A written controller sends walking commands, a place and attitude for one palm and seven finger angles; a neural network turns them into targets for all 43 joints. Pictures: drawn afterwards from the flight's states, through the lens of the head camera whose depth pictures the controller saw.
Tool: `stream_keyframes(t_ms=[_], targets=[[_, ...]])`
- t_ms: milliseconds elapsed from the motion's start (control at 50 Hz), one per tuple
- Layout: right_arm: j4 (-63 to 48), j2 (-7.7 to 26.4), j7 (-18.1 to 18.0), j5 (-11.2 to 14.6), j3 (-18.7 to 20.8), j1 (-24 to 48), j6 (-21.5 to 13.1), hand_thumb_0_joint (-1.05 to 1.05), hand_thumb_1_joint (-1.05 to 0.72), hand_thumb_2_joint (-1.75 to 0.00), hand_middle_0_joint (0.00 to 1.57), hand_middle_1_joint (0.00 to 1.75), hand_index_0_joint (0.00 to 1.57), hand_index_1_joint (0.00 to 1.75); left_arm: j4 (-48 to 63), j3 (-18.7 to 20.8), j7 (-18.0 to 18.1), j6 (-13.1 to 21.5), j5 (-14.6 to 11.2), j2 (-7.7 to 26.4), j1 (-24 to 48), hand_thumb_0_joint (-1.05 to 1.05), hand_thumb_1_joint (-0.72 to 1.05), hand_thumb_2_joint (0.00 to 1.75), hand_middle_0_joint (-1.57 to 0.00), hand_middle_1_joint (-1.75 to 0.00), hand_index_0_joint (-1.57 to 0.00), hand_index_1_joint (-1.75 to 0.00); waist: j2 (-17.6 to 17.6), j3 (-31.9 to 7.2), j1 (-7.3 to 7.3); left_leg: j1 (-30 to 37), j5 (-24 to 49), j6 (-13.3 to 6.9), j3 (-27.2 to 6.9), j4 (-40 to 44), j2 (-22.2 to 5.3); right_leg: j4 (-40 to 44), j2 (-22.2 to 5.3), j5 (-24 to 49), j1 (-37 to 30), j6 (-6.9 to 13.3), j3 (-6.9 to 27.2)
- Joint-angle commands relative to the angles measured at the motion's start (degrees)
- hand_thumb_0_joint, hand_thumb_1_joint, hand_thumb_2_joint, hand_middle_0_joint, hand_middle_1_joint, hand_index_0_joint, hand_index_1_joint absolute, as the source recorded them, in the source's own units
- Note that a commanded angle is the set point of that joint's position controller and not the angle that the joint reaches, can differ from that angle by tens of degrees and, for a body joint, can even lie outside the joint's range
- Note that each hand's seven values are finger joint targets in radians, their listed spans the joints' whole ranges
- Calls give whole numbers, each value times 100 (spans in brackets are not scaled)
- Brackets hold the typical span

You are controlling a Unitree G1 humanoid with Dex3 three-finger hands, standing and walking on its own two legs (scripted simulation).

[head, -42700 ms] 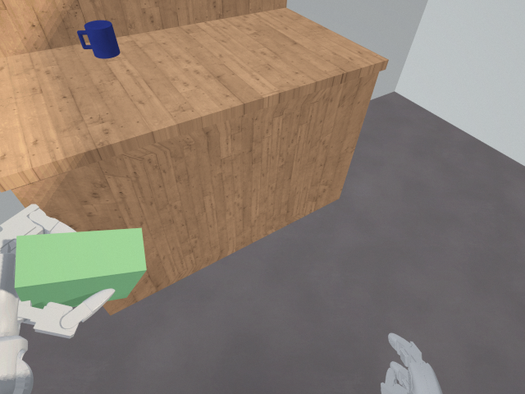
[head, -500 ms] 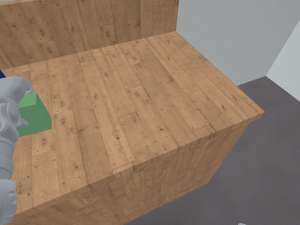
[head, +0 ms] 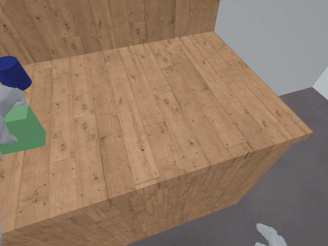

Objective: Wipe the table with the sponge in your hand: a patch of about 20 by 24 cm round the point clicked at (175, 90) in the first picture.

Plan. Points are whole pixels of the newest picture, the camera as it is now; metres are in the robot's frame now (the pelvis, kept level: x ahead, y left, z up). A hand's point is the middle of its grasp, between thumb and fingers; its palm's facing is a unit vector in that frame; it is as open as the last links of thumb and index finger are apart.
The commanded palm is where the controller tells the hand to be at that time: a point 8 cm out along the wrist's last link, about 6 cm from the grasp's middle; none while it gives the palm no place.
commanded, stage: wipe back along the first lane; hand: left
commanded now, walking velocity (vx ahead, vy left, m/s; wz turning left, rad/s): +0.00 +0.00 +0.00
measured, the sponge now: (9, 136) +0.33 +0.42 +0.07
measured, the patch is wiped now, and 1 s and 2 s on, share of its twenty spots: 0.90 0.95 0.95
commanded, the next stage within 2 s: lift the sponge slowly off the table in 1.56 s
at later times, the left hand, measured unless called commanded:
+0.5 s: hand (5, 131) +0.31 +0.39 +0.11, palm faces -0.04 -0.01 -1.00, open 9.2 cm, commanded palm +0.27 +0.38 +0.14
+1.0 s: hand (2, 153) +0.26 +0.37 +0.11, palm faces +0.00 +0.00 -1.00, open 9.2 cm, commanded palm +0.22 +0.35 +0.14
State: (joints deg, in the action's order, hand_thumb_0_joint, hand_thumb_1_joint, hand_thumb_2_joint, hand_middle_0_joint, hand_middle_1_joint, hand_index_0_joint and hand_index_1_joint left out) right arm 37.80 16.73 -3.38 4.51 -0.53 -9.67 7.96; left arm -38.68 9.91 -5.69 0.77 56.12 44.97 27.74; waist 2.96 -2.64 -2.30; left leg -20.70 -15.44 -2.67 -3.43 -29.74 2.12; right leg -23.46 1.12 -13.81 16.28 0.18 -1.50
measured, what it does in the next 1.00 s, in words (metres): stands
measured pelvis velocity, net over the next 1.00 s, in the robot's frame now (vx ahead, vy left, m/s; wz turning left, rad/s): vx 0.00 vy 0.01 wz -0.01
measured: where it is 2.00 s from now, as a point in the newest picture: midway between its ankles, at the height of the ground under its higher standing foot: outside the picture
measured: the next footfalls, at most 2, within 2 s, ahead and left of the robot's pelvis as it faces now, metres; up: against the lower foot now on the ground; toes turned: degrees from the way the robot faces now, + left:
none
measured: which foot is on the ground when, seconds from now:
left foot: down 0.00-1.00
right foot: down 0.00-1.00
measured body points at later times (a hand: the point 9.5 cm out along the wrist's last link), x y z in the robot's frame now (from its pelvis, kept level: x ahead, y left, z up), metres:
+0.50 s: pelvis -0.01 +0.00 +0.00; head +0.01 -0.01 +0.45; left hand +0.31 +0.39 +0.17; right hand +0.13 -0.26 -0.12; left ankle -0.01 +0.09 -0.74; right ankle -0.03 -0.13 -0.74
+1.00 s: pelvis +0.00 +0.01 +0.00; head +0.00 -0.02 +0.45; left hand +0.25 +0.36 +0.17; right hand +0.19 -0.23 -0.10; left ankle -0.01 +0.09 -0.74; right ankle -0.03 -0.13 -0.74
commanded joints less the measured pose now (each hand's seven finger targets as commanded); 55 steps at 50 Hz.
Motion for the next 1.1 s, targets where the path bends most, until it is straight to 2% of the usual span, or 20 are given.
stream_keyframes(t_ms=[0, 40, 160, 180, 220, 320, 340, 360, 380, 420, 480, 520, 580, 620, 680, 780, 940, 980, 1040, 1080], targets=[[-613, 886, -53, -58, 344, -34, -182, 0, -90, -90, 20, 30, 20, 30, 1231, 341, 103, 83, -5, 1690, 1520, 0, 10, 130, -120, -160, -120, -160, 696, -1895, 101, 1571, 3028, -56, -143, 46, -140, 63, 160, 1565, -204, 464, -10], [-605, 907, -39, -57, 356, -40, -141, 0, -90, -90, 20, 30, 20, 30, 1212, 293, 73, 70, -67, 1570, 1319, 0, 10, 130, -120, -160, -120, -160, 416, -1767, 141, 1461, 2863, -51, -137, 37, -155, 96, 164, 1577, -171, 442, -15], [-608, 950, -20, -59, 331, 2, -66, 0, -90, -90, 20, 30, 20, 30, 1012, 559, 136, 22, -187, 1704, 860, 0, 10, 130, -120, -160, -120, -160, -13, -1416, 56, 942, 2192, -87, -71, 159, -98, 75, 148, 1497, -338, 434, -17], [-646, 959, -11, -47, 304, 112, -82, 0, -90, -90, 20, 30, 20, 30, 1188, 752, 152, 67, -199, 1899, 866, 0, 10, 130, -120, -160, -120, -160, 160, -1509, -24, 955, 2327, -86, -87, 181, -104, 36, 136, 1566, -423, 468, 43], [-672, 926, 16, -62, 349, 86, -71, 0, -90, -90, 20, 30, 20, 30, 1261, 623, 197, 13, -191, 1671, 462, 0, 10, 130, -120, -160, -120, -160, 222, -1555, -44, 1020, 2380, -80, -68, 133, -99, 15, 129, 1558, -449, 446, 15], [-724, 931, 82, -56, 338, 189, -42, 0, -90, -90, 20, 30, 20, 30, 1418, 720, 254, -153, -247, 1628, -190, 0, 10, 130, -120, -160, -120, -160, 179, -1338, -93, 823, 2186, -70, -75, 156, -108, -8, 136, 1417, -469, 437, -1], [-758, 921, 88, -59, 328, 240, -47, 0, -90, -90, 20, 30, 20, 30, 1557, 539, 235, -185, -266, 1429, -155, 0, 10, 130, -120, -160, -120, -160, 204, -1343, -61, 836, 2141, -68, -68, 154, -104, -2, 132, 1436, -456, 436, 15], [-762, 923, 96, -54, 350, 257, -43, 0, -90, -90, 20, 30, 20, 30, 1567, 695, 249, -234, -295, 1536, -410, 0, 10, 130, -120, -160, -120, -160, 95, -1292, -113, 780, 2036, -71, -85, 168, -105, -5, 129, 1355, -492, 428, 6], [-816, 920, 95, -50, 312, 387, -64, 0, -90, -90, 20, 30, 20, 30, 1753, 725, 242, -235, -327, 1545, -385, 0, 10, 130, -120, -160, -120, -160, 254, -1302, -136, 803, 2086, -79, -87, 191, -107, -10, 125, 1386, -510, 453, 62], [-790, 911, 102, -34, 319, 342, -52, 0, -90, -90, 20, 30, 20, 30, 1683, 509, 225, -355, -355, 1305, -553, 0, 10, 130, -120, -160, -120, -160, 76, -1118, -64, 711, 1787, -89, -58, 193, -101, 24, 135, 1210, -415, 418, 19], [-819, 914, 91, -24, 289, 464, -75, 0, -90, -90, 20, 30, 20, 30, 1849, 689, 203, -418, -409, 1461, -676, 0, 10, 130, -120, -160, -120, -160, 73, -1062, -118, 642, 1637, -86, -94, 263, -106, 21, 135, 1079, -466, 437, 55], [-876, 869, 98, -22, 298, 453, -86, 0, -90, -90, 20, 30, 20, 30, 1998, 386, 177, -492, -453, 1105, -843, 0, 10, 130, -120, -160, -120, -160, 128, -991, -80, 706, 1533, -84, -82, 256, -115, 42, 136, 957, -394, 413, -1], [-915, 863, 93, -24, 258, 595, -111, 0, -90, -90, 20, 30, 20, 30, 2234, 666, 169, -508, -505, 1338, -1049, 0, 10, 130, -120, -160, -120, -160, 93, -1003, -158, 689, 1498, -90, -126, 281, -113, 27, 140, 954, -502, 442, 67], [-930, 820, 97, -23, 274, 563, -122, 0, -90, -90, 20, 30, 20, 30, 2332, 370, 150, -575, -540, 931, -1274, 0, 10, 130, -120, -160, -120, -160, -28, -958, -115, 743, 1543, -86, -106, 251, -123, 34, 146, 973, -427, 403, -15], [-1019, 778, 106, -16, 230, 741, -180, 0, -90, -90, 20, 30, 20, 30, 2746, 393, 162, -603, -613, 866, -1394, 0, 10, 130, -120, -160, -120, -160, 136, -904, -162, 816, 1541, -70, -174, 317, -158, 45, 152, 893, -399, 429, 33], [-1023, 761, 103, -26, 197, 857, -214, 0, -90, -90, 20, 30, 20, 30, 3042, 496, 203, -745, -670, 882, -1675, 0, 10, 130, -120, -160, -120, -160, 37, -835, -199, 807, 1567, -58, -156, 315, -147, 35, 156, 997, -497, 430, 49], [-1091, 676, 174, -83, 203, 925, -316, 0, -90, -90, 20, 30, 20, 30, 3820, 208, 261, -941, -753, 285, -2660, 0, 10, 130, -120, -160, -120, -160, 70, -921, -253, 992, 2029, 6, -189, 251, -193, -22, 149, 1238, -562, 392, -41], [-1148, 645, 201, -72, 171, 1113, -369, 0, -90, -90, 20, 30, 20, 30, 4130, 331, 282, -983, -814, 309, -2991, 0, 10, 130, -120, -160, -120, -160, 17, -941, -321, 1015, 2065, -4, -194, 246, -189, -39, 163, 1357, -657, 413, 61], [-1111, 661, 171, -85, 179, 1024, -354, 0, -90, -90, 20, 30, 20, 30, 4193, 200, 313, -1137, -852, 165, -2949, 0, 10, 130, -120, -160, -120, -160, -226, -710, -249, 870, 1763, -5, -174, 285, -197, -6, 149, 1182, -531, 355, -24], [-1105, 666, 141, -64, 127, 1211, -384, 0, -90, -90, 20, 30, 20, 30, 4299, 372, 346, -1228, -826, 401, -2777, 0, 10, 130, -120, -160, -120, -160, -109, -573, -276, 841, 1546, -11, -164, 349, -178, 29, 185, 1015, -527, 399, 73]])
